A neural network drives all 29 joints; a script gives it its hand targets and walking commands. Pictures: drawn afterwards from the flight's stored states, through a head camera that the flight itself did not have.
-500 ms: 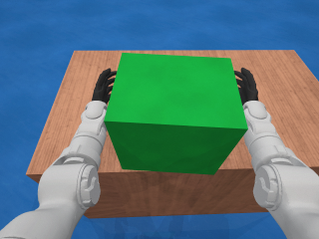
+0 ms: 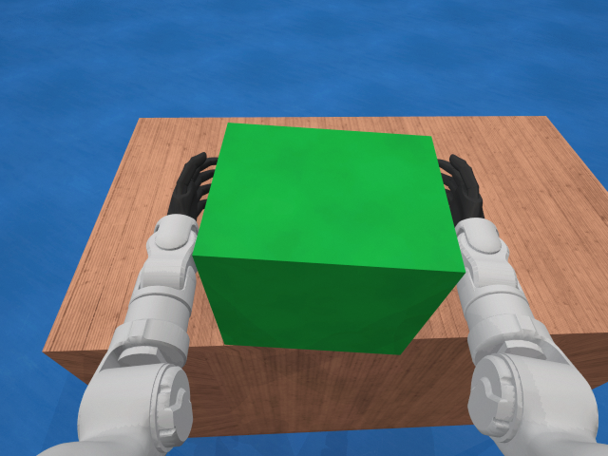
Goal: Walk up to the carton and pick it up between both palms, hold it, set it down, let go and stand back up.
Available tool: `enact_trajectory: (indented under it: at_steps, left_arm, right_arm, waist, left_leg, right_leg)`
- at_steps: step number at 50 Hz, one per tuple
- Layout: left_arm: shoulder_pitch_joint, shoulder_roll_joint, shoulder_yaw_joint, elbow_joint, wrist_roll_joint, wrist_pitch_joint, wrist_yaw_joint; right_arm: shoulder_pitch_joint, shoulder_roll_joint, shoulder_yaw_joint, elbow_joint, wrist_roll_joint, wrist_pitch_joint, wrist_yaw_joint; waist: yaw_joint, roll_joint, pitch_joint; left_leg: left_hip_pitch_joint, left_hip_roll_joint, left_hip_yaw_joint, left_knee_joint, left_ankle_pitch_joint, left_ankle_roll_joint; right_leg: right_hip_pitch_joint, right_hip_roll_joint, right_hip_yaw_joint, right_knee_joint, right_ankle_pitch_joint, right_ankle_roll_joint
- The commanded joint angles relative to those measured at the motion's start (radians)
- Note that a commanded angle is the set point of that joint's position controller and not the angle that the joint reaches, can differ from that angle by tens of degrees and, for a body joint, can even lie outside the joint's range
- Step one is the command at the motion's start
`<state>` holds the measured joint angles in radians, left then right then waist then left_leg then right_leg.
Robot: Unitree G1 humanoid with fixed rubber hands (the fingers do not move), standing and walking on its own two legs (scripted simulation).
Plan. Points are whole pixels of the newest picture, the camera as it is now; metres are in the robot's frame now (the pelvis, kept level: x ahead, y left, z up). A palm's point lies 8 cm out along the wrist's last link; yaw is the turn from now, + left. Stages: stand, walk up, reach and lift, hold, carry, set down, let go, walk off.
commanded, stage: reach and lift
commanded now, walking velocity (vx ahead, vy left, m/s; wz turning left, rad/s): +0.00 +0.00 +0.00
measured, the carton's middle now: (320, 247) +0.40 +0.02 +0.04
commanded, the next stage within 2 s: none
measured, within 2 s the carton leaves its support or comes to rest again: neither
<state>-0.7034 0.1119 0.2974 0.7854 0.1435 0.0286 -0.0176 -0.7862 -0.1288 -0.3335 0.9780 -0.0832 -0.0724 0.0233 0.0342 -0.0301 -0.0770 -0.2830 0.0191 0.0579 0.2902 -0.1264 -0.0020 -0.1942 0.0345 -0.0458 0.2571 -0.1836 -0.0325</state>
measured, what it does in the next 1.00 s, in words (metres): stands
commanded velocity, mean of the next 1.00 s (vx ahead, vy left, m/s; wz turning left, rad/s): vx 0.00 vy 0.00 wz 0.00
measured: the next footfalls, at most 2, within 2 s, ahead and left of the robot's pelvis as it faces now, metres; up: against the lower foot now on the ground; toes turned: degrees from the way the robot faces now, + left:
none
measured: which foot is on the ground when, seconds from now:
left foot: down 0.00-1.00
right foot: down 0.00-1.00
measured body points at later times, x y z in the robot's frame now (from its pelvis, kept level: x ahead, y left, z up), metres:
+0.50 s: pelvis -0.04 +0.01 +0.00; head -0.06 +0.02 +0.45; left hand +0.38 +0.22 +0.16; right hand +0.39 -0.16 +0.15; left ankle +0.00 +0.12 -0.75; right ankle -0.04 -0.09 -0.75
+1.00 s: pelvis -0.01 +0.01 +0.00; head -0.04 +0.02 +0.45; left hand +0.39 +0.20 +0.18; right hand +0.40 -0.18 +0.17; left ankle +0.00 +0.12 -0.75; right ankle -0.04 -0.09 -0.75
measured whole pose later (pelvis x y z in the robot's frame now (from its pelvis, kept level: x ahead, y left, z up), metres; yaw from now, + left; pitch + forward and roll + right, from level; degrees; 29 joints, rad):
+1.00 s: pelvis -0.01 +0.01 +0.00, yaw +0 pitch -2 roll +0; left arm -0.69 0.12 0.24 0.44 0.12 0.49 0.00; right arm -0.78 -0.20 -0.12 0.83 0.18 0.20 -0.04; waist -0.02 -0.01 -0.05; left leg -0.13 0.00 0.06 0.29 -0.13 0.02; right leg -0.03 0.02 -0.05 0.24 -0.18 -0.01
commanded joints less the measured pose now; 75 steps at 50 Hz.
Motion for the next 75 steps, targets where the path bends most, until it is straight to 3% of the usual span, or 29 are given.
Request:
enact_trajectory:
  at_steps: [1, 8, 15, 21, 26, 35, 40, 43, 49, 53, 57, 61, 64, 71, 75]
  left_arm:
    - [-0.510, -0.460, -0.262, -0.144, -0.030, 0.038, -0.099]
    - [-0.545, -0.465, -0.271, -0.171, -0.055, 0.074, -0.111]
    - [-0.637, -0.495, -0.291, -0.169, -0.079, 0.112, -0.094]
    - [-0.676, -0.477, -0.252, -0.113, -0.062, 0.187, -0.097]
    - [-0.687, -0.455, -0.208, -0.112, -0.029, 0.270, -0.109]
    - [-0.688, -0.526, -0.334, -0.274, -0.082, 0.328, -0.071]
    - [-0.612, -0.522, -0.370, -0.364, -0.102, 0.377, -0.067]
    - [-0.542, -0.508, -0.368, -0.429, -0.104, 0.416, -0.083]
    - [-0.498, -0.469, -0.361, -0.569, -0.114, 0.476, -0.126]
    - [-0.552, -0.460, -0.411, -0.695, -0.148, 0.498, -0.134]
    - [-0.560, -0.428, -0.401, -0.708, -0.131, 0.543, -0.152]
    - [-0.546, -0.392, -0.333, -0.615, -0.082, 0.600, -0.189]
    - [-0.563, -0.392, -0.302, -0.590, -0.064, 0.629, -0.209]
    - [-0.672, -0.421, -0.335, -0.632, -0.105, 0.639, -0.190]
    - [-0.662, -0.421, -0.320, -0.609, -0.107, 0.654, -0.179]
  right_arm:
    - [-0.444, 0.502, 0.309, -0.158, 0.008, -0.042, 0.077]
    - [-0.522, 0.516, 0.347, -0.248, 0.032, -0.022, 0.064]
    - [-0.655, 0.496, 0.328, -0.290, 0.039, -0.004, 0.078]
    - [-0.672, 0.453, 0.243, -0.170, 0.023, 0.055, 0.090]
    - [-0.674, 0.416, 0.182, -0.096, 0.031, 0.108, 0.100]
    - [-0.734, 0.398, 0.230, -0.196, 0.126, 0.116, 0.115]
    - [-0.687, 0.391, 0.331, -0.257, 0.204, 0.160, 0.104]
    - [-0.660, 0.399, 0.414, -0.334, 0.262, 0.192, 0.083]
    - [-0.670, 0.439, 0.565, -0.547, 0.367, 0.252, 0.034]
    - [-0.674, 0.465, 0.616, -0.665, 0.415, 0.292, 0.009]
    - [-0.623, 0.443, 0.598, -0.623, 0.412, 0.357, -0.008]
    - [-0.614, 0.401, 0.534, -0.517, 0.385, 0.412, -0.007]
    - [-0.633, 0.388, 0.490, -0.483, 0.370, 0.433, 0.001]
    - [-0.751, 0.418, 0.488, -0.524, 0.399, 0.438, 0.025]
    - [-0.780, 0.417, 0.498, -0.529, 0.406, 0.448, 0.035]
  waist:
    - [0.000, 0.028, -0.473]
    - [0.006, -0.005, -0.483]
    - [0.013, -0.011, -0.496]
    - [-0.011, -0.003, -0.351]
    - [-0.022, 0.028, -0.276]
    - [-0.049, 0.126, -0.425]
    - [-0.054, 0.095, -0.417]
    - [-0.050, 0.054, -0.406]
    - [-0.049, -0.024, -0.432]
    - [-0.070, -0.002, -0.498]
    - [-0.088, 0.021, -0.396]
    - [-0.095, 0.029, -0.243]
    - [-0.099, 0.034, -0.203]
    - [-0.104, 0.050, -0.317]
    - [-0.088, 0.018, -0.326]
  left_leg:
    - [0.308, -0.015, 0.004, 0.062, 0.448, -0.014]
    - [0.274, -0.024, 0.000, 0.025, 0.346, 0.006]
    - [0.321, -0.015, -0.002, 0.012, 0.256, 0.004]
    - [0.331, -0.008, 0.001, -0.036, 0.060, 0.010]
    - [0.344, -0.006, 0.000, -0.065, -0.018, 0.011]
    - [0.492, 0.012, -0.038, 0.009, 0.221, -0.044]
    - [0.530, 0.010, -0.054, 0.045, 0.365, -0.051]
    - [0.519, -0.005, -0.052, 0.065, 0.446, -0.042]
    - [0.426, -0.040, -0.047, 0.063, 0.439, -0.003]
    - [0.422, -0.050, -0.048, 0.073, 0.432, -0.003]
    - [0.412, -0.050, -0.046, 0.046, 0.325, -0.004]
    - [0.342, -0.045, -0.033, -0.012, 0.143, 0.010]
    - [0.317, -0.043, -0.031, -0.033, 0.082, 0.010]
    - [0.369, -0.032, -0.043, -0.019, 0.090, 0.009]
    - [0.363, -0.027, -0.045, -0.026, 0.067, 0.019]
  right_leg:
    - [0.147, -0.041, -0.010, 0.061, 0.611, 0.093]
    - [0.183, -0.042, -0.008, 0.058, 0.550, 0.105]
    - [0.088, -0.029, -0.020, 0.006, 0.300, 0.083]
    - [-0.003, -0.031, -0.028, -0.051, 0.018, 0.064]
    - [-0.019, -0.036, -0.029, -0.063, -0.067, 0.058]
    - [-0.026, -0.005, -0.045, -0.045, 0.066, 0.037]
    - [0.010, 0.005, -0.033, -0.046, 0.168, 0.043]
    - [0.079, 0.008, -0.021, -0.026, 0.297, 0.062]
    - [0.233, 0.007, 0.007, 0.024, 0.512, 0.106]
    - [0.261, 0.005, 0.019, 0.042, 0.581, 0.111]
    - [0.207, -0.002, 0.023, 0.016, 0.465, 0.107]
    - [0.154, -0.017, 0.027, -0.031, 0.242, 0.092]
    - [0.139, -0.025, 0.025, -0.048, 0.147, 0.077]
    - [0.107, -0.016, 0.013, -0.042, 0.114, 0.059]
    - [0.107, -0.013, 0.015, -0.046, 0.094, 0.057]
